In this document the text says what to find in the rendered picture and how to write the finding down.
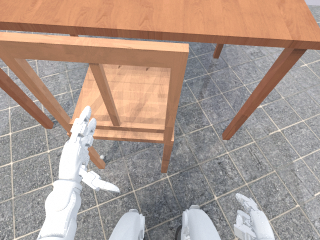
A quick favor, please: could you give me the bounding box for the table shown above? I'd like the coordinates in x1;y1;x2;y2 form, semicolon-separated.
0;0;320;140

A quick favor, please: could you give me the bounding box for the robot right shin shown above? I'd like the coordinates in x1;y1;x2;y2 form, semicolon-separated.
181;205;200;240

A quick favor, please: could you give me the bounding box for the robot left hand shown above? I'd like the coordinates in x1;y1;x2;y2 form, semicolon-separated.
58;106;120;193

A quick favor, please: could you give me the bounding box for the left robot thigh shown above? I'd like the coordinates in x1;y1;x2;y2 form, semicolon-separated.
109;212;145;240

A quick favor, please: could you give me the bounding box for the robot right hand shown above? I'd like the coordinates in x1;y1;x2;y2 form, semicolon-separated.
233;193;275;240

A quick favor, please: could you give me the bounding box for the chair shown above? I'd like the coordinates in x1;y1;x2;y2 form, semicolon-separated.
0;32;189;173

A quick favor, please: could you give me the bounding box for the robot left forearm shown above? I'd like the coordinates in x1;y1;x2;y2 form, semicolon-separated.
36;179;82;240

